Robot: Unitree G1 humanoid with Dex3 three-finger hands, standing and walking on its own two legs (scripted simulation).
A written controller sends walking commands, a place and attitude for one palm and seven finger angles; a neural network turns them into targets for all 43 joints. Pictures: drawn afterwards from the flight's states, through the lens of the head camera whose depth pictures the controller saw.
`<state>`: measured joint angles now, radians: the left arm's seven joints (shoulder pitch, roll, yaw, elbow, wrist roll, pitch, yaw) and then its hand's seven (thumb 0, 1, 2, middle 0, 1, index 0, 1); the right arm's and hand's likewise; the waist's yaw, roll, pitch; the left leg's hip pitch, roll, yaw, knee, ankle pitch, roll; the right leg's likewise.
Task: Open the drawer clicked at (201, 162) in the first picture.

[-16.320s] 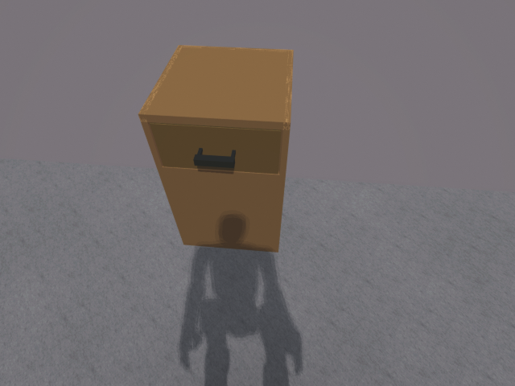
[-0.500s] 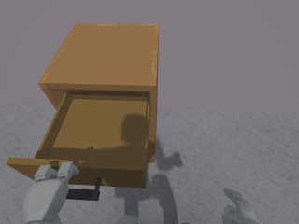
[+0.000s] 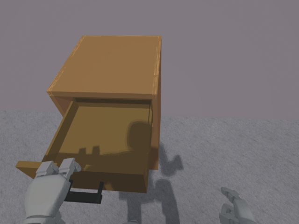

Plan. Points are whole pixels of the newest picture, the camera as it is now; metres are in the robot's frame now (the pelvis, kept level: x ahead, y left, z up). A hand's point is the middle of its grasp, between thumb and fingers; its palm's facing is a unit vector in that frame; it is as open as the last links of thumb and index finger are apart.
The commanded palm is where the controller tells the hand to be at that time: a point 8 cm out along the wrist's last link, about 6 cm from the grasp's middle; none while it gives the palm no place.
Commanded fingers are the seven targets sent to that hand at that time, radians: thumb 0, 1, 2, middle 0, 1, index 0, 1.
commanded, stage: lift the hand off the handle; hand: left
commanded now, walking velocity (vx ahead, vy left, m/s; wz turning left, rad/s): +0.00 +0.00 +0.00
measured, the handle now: (83, 190) +0.24 +0.25 -0.12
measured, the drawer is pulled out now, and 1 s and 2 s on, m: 0.30 0.30 0.30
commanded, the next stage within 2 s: draw the hand back to the body in 0.42 s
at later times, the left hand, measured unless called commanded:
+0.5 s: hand (58, 190) +0.19 +0.25 +0.03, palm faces -0.05 -0.11 -0.99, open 13.9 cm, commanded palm +0.17 +0.25 +0.08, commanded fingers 0.00 -0.50 0.30 -0.30 -1.20 -0.30 -1.20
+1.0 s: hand (39, 185) +0.19 +0.26 +0.08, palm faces -0.01 -0.10 -1.00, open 13.8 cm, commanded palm +0.16 +0.26 +0.14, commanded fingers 0.00 -0.50 0.30 -0.30 -1.20 -0.30 -1.20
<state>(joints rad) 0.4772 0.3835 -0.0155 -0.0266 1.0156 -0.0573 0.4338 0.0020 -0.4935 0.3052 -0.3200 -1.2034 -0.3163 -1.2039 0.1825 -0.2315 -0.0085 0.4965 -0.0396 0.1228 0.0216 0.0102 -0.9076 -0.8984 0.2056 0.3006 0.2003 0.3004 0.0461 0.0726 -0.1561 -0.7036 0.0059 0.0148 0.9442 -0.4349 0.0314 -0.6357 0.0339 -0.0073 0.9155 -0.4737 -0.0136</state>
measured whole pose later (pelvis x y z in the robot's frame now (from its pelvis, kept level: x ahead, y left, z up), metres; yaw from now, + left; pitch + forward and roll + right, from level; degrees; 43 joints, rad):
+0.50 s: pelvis +0.01 -0.01 +0.01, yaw +0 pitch +10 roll -1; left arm 0.50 0.41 0.02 -0.07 0.98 -0.07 0.36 0.00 -0.49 0.31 -0.32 -1.20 -0.31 -1.20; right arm 0.18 -0.24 -0.02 0.51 -0.03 0.11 0.02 0.01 -0.91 -0.90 0.20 0.30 0.20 0.30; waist 0.05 0.07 -0.13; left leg -0.60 0.01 0.02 0.84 -0.41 0.02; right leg -0.54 0.04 0.00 0.82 -0.44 -0.02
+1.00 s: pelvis +0.02 +0.00 +0.03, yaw +0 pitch +7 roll -1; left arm 0.59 0.48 0.09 -0.25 0.90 -0.07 0.27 0.00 -0.49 0.31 -0.32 -1.20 -0.32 -1.20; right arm 0.18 -0.24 -0.01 0.50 -0.02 0.11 0.01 0.01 -0.91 -0.90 0.20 0.30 0.20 0.30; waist 0.07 0.08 -0.11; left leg -0.50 0.00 0.02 0.77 -0.38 0.03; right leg -0.43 0.03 0.00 0.73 -0.41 -0.01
